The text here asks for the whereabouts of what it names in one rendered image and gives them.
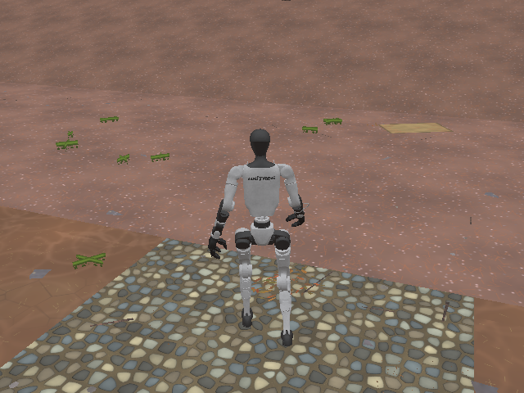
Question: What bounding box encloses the left robot upper arm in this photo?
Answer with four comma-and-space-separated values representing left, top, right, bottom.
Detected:
222, 165, 244, 212

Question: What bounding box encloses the left robot thigh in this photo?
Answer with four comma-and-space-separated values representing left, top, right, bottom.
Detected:
235, 228, 252, 278

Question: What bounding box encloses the robot head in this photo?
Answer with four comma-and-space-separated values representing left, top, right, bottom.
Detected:
247, 129, 275, 168

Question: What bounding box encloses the right robot upper arm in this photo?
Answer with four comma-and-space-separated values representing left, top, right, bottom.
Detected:
278, 164, 301, 207

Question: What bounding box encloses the right robot hand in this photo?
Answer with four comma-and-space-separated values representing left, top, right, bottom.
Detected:
286, 213, 305, 227

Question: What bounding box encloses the left robot hand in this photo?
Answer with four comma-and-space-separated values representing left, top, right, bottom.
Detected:
208, 236, 227, 259

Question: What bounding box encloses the robot left forearm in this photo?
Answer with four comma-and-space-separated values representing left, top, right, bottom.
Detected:
210, 199, 229, 239

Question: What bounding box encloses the robot right forearm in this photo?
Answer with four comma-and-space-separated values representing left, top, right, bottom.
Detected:
292, 194, 305, 218

